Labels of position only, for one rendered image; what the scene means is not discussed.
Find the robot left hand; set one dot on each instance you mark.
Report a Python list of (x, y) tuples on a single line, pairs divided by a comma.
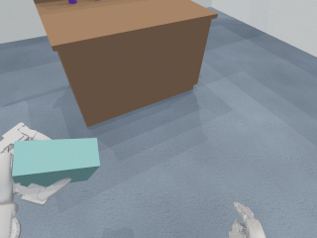
[(33, 193)]

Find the sponge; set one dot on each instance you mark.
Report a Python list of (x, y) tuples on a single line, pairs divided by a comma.
[(45, 162)]

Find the robot right hand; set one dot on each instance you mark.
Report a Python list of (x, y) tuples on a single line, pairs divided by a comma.
[(250, 229)]

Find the robot left forearm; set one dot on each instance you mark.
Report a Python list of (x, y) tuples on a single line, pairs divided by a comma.
[(10, 227)]

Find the table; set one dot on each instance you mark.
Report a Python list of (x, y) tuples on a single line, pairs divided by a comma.
[(123, 55)]

